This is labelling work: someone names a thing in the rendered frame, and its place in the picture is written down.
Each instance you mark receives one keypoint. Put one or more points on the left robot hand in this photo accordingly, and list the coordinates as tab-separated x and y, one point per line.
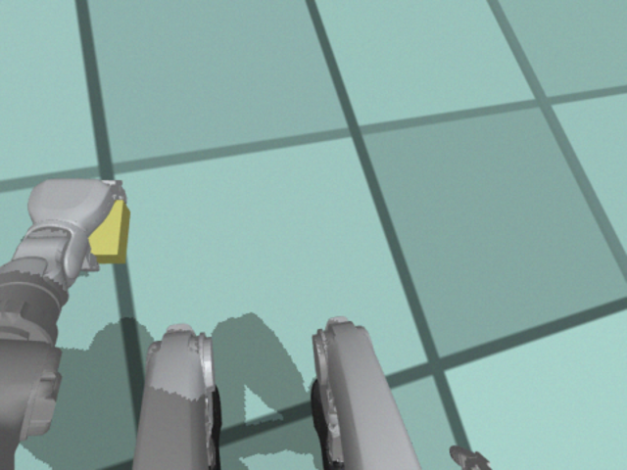
82	202

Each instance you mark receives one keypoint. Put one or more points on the right robot hand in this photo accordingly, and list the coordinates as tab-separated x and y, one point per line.
469	460

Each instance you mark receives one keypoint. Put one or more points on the small box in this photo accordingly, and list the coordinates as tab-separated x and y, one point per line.
108	241

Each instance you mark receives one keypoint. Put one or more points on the right robot foot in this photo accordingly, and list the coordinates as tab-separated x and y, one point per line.
322	430

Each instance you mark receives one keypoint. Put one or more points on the left robot arm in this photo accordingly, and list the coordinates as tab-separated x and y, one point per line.
33	289

